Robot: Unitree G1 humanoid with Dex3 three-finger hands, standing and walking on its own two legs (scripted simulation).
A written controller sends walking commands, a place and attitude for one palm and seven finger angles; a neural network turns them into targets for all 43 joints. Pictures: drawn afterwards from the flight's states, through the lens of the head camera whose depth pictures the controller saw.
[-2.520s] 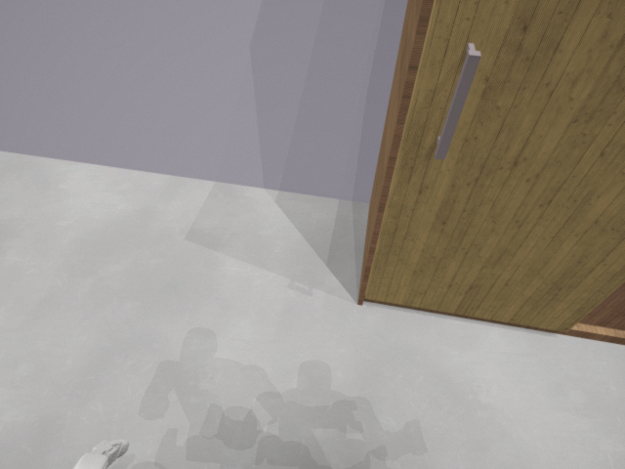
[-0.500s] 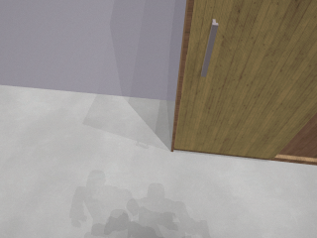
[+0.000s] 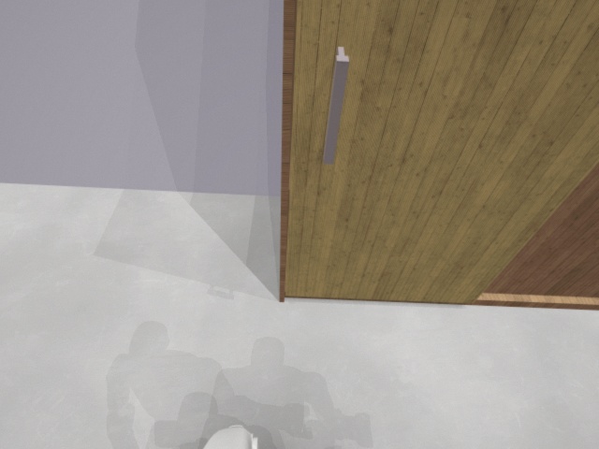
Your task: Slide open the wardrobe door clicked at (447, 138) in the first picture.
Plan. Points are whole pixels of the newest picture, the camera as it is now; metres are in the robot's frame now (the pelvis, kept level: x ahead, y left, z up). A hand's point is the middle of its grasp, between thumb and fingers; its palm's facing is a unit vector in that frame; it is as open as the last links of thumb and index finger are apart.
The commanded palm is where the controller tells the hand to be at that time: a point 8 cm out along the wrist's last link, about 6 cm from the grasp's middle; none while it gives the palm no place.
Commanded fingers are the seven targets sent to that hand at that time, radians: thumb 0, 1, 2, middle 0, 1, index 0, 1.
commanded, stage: take the last steps up to it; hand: left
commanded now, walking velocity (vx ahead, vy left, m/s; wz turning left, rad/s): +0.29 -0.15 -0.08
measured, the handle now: (334, 109) +0.69 -0.01 +0.08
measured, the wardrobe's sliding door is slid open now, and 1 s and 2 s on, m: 0.00 0.00 0.00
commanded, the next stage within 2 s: come to a stop and stand still in 0.34 s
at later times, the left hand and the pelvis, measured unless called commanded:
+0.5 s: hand (211, 364) +0.28 +0.17 -0.18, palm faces -0.09 -0.99 -0.15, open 7.4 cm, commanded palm none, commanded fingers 0.00 0.90 0.90 -0.20 -0.30 -0.20 -0.30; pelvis +0.19 -0.01 +0.01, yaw -4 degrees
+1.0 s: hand (220, 344) +0.31 +0.16 -0.17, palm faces +0.03 -0.96 -0.26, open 7.4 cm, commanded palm none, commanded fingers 0.00 0.90 0.90 -0.20 -0.30 -0.20 -0.30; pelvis +0.19 -0.03 -0.01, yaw -1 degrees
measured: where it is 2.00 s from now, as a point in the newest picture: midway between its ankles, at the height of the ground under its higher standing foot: outside the picture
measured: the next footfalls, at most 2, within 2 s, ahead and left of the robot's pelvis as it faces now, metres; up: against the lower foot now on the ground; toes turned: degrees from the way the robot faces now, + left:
left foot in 0.12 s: +0.15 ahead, +0.10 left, +0.00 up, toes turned +8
right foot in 0.60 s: +0.35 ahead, -0.17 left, +0.00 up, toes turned -10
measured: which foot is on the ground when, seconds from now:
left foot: up 0.00-0.10, down 0.12-0.62, up 0.64-1.00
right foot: down 0.00-0.14, up 0.16-0.58, down 0.60-1.00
